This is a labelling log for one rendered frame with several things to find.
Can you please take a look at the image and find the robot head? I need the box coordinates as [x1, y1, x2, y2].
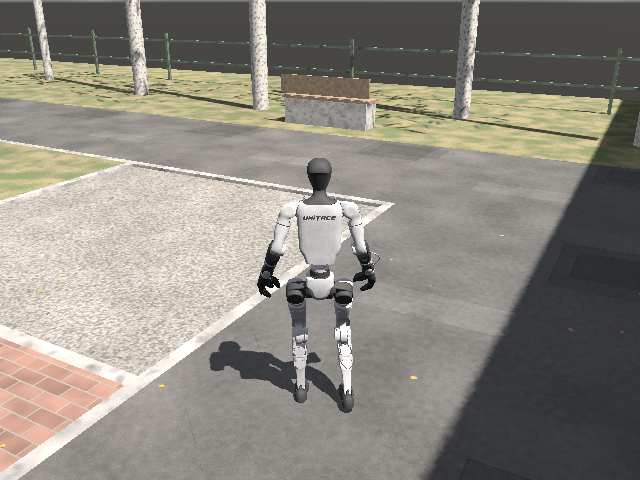
[303, 158, 337, 205]

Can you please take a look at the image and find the humanoid robot torso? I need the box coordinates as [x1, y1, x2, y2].
[296, 196, 343, 300]

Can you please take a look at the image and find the robot left upper arm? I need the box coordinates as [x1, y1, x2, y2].
[270, 201, 299, 257]

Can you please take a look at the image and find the robot left hand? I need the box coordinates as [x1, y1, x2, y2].
[257, 274, 280, 298]

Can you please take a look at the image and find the robot right upper arm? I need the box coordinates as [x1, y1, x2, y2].
[340, 201, 367, 256]

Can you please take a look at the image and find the left robot forearm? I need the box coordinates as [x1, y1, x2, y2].
[260, 240, 280, 279]

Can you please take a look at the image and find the right robot forearm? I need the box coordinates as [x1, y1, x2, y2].
[357, 240, 375, 276]

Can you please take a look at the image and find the robot right hand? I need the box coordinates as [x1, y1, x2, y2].
[353, 271, 376, 291]

